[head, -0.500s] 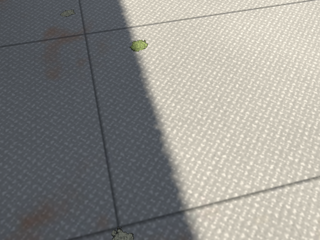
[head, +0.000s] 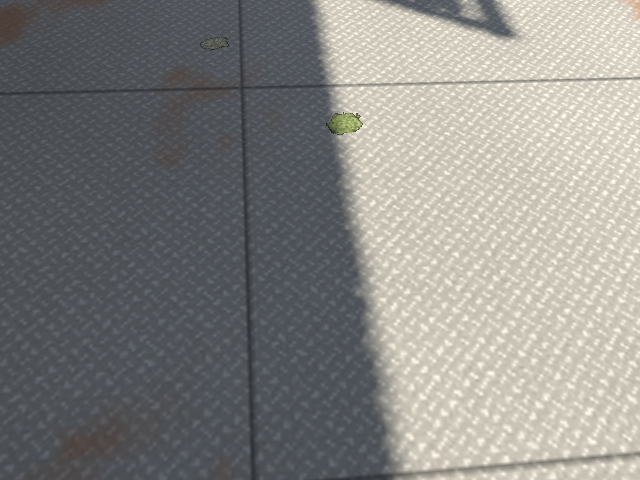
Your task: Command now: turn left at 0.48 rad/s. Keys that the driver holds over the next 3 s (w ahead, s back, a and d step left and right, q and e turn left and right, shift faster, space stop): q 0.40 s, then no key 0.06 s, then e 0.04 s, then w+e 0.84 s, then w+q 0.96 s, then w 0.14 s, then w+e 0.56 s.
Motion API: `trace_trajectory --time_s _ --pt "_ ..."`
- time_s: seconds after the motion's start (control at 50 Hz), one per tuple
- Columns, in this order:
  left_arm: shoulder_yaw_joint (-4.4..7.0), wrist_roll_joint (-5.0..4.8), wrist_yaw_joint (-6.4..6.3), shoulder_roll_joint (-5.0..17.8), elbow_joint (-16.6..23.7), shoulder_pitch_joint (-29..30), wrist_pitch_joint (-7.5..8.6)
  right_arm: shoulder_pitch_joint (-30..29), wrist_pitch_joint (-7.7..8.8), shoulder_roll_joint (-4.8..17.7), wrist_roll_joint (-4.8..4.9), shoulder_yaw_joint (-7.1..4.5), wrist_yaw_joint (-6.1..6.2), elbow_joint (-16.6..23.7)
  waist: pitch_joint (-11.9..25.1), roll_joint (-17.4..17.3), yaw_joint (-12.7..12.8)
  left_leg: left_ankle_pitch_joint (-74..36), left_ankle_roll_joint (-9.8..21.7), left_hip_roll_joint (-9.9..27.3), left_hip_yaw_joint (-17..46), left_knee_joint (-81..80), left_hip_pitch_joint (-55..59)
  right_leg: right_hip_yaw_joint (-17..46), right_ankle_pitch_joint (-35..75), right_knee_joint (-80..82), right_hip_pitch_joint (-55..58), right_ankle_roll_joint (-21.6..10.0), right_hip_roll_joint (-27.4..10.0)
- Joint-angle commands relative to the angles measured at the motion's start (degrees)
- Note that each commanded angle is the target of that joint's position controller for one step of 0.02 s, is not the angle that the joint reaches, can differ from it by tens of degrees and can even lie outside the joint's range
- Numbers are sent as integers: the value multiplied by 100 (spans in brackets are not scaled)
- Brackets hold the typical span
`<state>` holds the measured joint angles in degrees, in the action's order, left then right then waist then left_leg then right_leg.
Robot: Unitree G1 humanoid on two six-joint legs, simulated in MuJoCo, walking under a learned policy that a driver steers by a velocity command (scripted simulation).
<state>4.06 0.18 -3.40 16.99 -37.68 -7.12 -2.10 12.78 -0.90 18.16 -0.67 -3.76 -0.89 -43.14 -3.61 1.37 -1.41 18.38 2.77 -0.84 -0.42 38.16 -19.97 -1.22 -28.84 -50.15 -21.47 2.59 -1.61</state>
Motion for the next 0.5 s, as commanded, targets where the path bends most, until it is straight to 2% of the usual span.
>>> trace_trajectory --time_s 0.02,0.04,0.06,0.1,0.16,0.24,0.28,0.3,0.32,0.34,0.36,0.38,0.4,0.42,0.44,0.5 --pt "128 -29 -4 459 571 366 118 180 233 1075 14 -254 56 447 921 -822 -115 -3663 1473 1845 2622 -1632 1809 689 -751 -1919 -1577 10 189" --pt "163 -1 -15 552 503 260 129 -73 221 1014 120 -240 106 498 882 -602 -6 -3614 1267 1697 2351 -1582 1763 724 -344 -1660 -1564 19 91" --pt "185 15 -26 590 457 234 153 -221 169 899 169 -207 166 529 938 -614 38 -3471 1110 1519 2166 -1584 1688 697 -55 -1373 -1365 59 56" --pt "136 -28 25 414 409 131 196 -257 28 897 157 -213 234 553 958 -782 65 -3415 1023 1259 1967 -1599 1564 525 265 -829 -1020 171 203" --pt "79 -67 107 303 366 121 238 -278 -91 982 165 -274 298 615 1001 -866 -12 -2886 975 1137 2009 -1611 1453 496 544 207 -531 227 324" --pt "129 -98 212 439 312 -62 277 -487 -174 1027 181 -319 253 719 857 -1157 -21 -2125 942 1077 2476 -1706 1004 471 738 1209 134 171 471" --pt "168 -95 260 453 236 -313 326 -670 -206 983 243 -315 238 769 815 -1155 132 -1830 781 940 2655 -1585 845 411 1217 2102 547 57 510" --pt "199 -77 267 466 161 -508 349 -750 -219 923 289 -299 251 798 802 -1103 260 -1511 599 771 2635 -1455 642 346 1734 2775 944 -42 476" --pt "276 -24 243 704 134 -652 349 -632 -213 753 269 -257 266 812 864 -766 227 -687 303 492 2415 -1060 168 747 1982 3048 1490 -259 -92" --pt "340 69 186 1081 247 -602 302 -274 -200 396 155 -174 242 772 917 604 -18 997 -83 -248 1492 372 -592 1996 2661 3277 1911 -776 -1412" --pt "370 312 253 1281 303 -408 318 -373 -127 752 163 -318 250 914 564 1395 -10 1894 -353 -544 923 1627 -1325 3079 2901 3542 1135 -1647 -2204" --pt "279 299 251 961 448 -87 375 -295 -111 1118 149 -442 259 795 456 818 -68 1541 -467 -215 1114 2486 -1262 2768 2570 3589 940 -1758 -2062" --pt "206 204 228 690 465 229 398 -182 -152 1155 179 -493 258 661 331 604 -184 1121 -542 -184 1038 2821 -1301 2143 2321 3523 852 -1509 -1673" --pt "161 113 208 577 500 311 409 -65 -216 979 156 -469 288 516 318 509 -163 817 -649 -182 981 3065 -1312 1725 2169 3467 925 -1346 -1335" --pt "132 35 186 529 460 295 407 -61 -248 841 137 -433 287 520 263 525 -102 621 -744 -181 982 3233 -1416 1537 2433 3405 1020 -1372 -1261" --pt "82 57 156 474 289 -154 371 -426 -199 421 162 -268 271 693 428 618 160 507 -871 -173 822 2366 -1200 1190 2989 3293 1415 -1517 -1071"
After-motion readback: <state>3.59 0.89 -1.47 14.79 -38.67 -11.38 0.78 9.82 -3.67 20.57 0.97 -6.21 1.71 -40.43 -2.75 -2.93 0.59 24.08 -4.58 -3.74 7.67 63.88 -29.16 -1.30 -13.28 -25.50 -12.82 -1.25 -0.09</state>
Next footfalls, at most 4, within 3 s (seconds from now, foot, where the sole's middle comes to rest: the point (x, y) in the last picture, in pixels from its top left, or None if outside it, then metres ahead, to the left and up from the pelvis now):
0.32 right None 0.06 -0.14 -0.76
0.68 left None -0.03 0.09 -0.76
1.12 right None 0.34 -0.13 -0.76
1.66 left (290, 385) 0.66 0.05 -0.76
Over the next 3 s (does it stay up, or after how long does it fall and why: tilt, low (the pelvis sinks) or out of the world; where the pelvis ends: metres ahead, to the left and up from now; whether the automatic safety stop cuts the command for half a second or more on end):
stays up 1.17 0.09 0.02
